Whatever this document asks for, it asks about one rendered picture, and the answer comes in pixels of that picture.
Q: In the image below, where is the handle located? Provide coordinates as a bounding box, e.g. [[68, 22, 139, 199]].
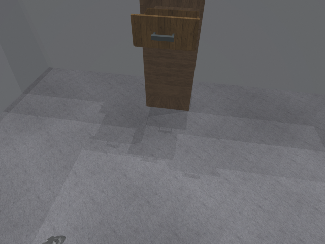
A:
[[151, 32, 175, 42]]

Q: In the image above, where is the cabinet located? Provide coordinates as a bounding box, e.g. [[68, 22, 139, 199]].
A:
[[139, 0, 205, 111]]

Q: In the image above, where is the drawer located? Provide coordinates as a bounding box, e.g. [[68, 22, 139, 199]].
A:
[[131, 8, 200, 51]]

